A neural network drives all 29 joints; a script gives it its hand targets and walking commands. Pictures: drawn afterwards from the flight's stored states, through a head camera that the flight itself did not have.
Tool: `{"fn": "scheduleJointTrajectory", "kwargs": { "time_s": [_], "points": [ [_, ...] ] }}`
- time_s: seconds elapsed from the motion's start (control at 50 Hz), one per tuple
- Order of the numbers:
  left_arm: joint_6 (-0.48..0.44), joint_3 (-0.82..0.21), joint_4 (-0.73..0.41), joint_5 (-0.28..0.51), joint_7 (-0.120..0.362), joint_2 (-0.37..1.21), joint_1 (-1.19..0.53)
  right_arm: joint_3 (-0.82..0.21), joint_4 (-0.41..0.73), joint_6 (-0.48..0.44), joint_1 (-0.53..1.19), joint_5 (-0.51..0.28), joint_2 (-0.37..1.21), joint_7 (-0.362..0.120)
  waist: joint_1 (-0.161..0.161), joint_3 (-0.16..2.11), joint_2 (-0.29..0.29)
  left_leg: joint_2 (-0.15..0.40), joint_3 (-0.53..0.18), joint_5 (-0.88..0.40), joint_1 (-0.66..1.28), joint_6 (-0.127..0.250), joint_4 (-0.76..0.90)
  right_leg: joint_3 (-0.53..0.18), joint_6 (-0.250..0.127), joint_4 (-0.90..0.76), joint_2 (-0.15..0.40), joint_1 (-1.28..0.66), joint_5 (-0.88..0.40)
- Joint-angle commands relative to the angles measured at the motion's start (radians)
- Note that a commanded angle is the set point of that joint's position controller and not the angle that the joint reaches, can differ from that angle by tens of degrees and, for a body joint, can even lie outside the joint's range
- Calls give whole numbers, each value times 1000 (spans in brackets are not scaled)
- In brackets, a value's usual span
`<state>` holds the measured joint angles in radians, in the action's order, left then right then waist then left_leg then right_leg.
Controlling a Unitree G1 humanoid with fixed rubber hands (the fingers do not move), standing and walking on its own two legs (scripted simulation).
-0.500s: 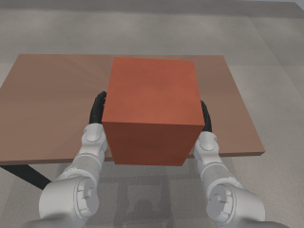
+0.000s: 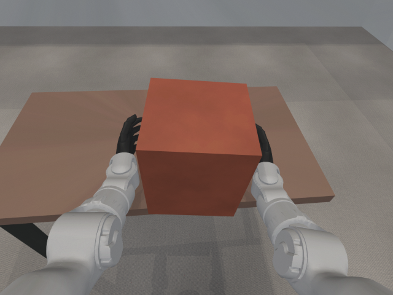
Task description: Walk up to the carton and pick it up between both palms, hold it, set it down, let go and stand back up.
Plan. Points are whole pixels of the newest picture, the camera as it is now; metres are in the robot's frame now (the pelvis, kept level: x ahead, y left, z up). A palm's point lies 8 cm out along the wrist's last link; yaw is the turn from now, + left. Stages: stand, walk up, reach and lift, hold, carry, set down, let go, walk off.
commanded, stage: reach and lift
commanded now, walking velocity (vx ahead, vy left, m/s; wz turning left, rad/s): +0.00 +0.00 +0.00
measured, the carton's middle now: (195, 152) +0.42 -0.02 +0.05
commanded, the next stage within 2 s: none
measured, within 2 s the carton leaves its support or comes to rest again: neither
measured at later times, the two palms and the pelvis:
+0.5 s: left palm (120, 132) +0.41 +0.13 +0.14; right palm (270, 134) +0.39 -0.17 +0.14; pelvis -0.01 +0.00 +0.00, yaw +0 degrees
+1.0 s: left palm (109, 122) +0.39 +0.14 +0.18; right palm (272, 127) +0.38 -0.16 +0.17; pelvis -0.01 +0.00 +0.01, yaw +1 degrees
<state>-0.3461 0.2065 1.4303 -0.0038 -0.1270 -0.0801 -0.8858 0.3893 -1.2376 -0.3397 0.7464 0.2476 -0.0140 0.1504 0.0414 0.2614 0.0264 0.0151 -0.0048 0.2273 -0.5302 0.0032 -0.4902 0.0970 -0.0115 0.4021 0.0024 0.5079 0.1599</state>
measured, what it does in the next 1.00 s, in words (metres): stands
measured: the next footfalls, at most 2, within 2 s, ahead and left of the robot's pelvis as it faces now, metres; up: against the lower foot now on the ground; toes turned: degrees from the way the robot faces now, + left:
none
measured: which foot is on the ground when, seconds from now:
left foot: down 0.00-1.00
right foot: down 0.00-1.00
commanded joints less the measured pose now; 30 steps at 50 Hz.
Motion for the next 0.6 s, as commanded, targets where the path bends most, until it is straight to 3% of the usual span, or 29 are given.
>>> {"fn": "scheduleJointTrajectory", "kwargs": {
  "time_s": [0.0, 0.14, 0.3, 0.58],
  "points": [
    [-54, -211, -216, -45, 181, 693, -842, -334, 198, -42, 902, 19, 662, -172, 19, 596, 3, -29, 7, -313, 159, -55, 34, -38, 13, 78, -23, -487, -505],
    [5, -245, -270, -4, 178, 730, -860, -416, 287, 40, 960, -94, 673, -167, 19, 554, -11, -28, -16, -363, 232, -57, 35, -48, 12, 58, -31, -490, -500],
    [108, -297, -454, 30, 151, 781, -907, -496, 395, 151, 1003, -226, 694, -165, 16, 510, -6, -25, -35, -400, 316, -66, 45, -64, 8, 22, -35, -490, -453],
    [345, -273, -691, 6, 128, 798, -944, -460, 466, 322, 1039, -319, 699, -151, 12, 432, 13, -31, -36, -313, 377, -62, 97, -71, 13, -31, -29, -527, -338]
  ]
}}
